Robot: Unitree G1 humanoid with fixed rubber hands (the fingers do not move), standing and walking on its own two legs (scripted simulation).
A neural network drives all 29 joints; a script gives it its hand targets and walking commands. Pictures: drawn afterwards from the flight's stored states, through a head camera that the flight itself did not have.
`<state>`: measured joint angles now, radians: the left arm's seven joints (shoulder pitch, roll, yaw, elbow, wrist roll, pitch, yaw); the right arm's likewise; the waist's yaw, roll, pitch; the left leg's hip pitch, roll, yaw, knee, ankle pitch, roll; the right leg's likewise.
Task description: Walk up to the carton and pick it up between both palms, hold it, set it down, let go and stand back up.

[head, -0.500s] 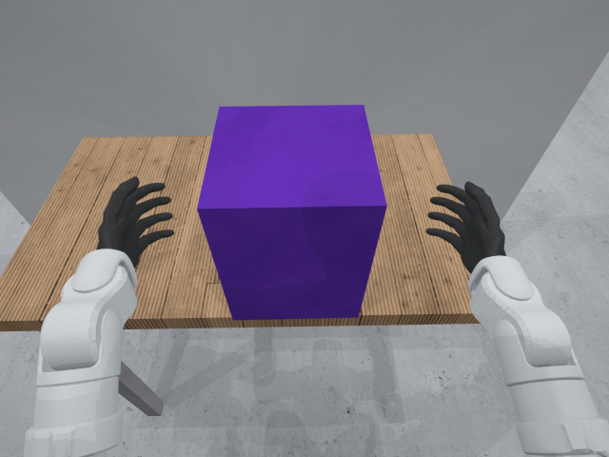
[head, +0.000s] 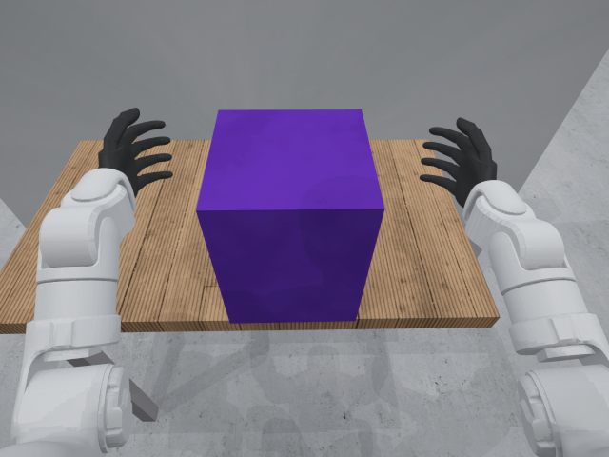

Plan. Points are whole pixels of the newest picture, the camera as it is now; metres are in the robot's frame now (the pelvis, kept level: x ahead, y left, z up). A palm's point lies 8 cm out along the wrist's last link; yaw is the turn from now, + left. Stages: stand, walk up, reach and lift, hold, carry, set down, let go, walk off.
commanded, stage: reach and lift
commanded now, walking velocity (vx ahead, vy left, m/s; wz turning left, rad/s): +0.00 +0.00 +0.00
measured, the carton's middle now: (291, 222) +0.41 +0.04 +0.07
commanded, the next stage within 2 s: none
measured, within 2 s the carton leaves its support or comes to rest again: neither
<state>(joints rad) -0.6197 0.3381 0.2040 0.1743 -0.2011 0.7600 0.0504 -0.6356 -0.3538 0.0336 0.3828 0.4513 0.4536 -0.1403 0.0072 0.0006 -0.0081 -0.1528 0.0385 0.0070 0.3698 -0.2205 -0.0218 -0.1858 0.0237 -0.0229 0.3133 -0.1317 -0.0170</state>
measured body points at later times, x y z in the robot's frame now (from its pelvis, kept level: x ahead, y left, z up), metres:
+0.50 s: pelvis +0.00 +0.00 +0.00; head +0.00 +0.01 +0.45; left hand +0.43 +0.24 +0.23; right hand +0.45 -0.17 +0.21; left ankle -0.02 +0.13 -0.75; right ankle +0.02 -0.11 -0.75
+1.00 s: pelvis +0.00 +0.00 +0.00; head +0.03 +0.01 +0.45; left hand +0.42 +0.23 +0.11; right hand +0.44 -0.14 +0.10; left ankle -0.02 +0.13 -0.75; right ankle +0.02 -0.11 -0.75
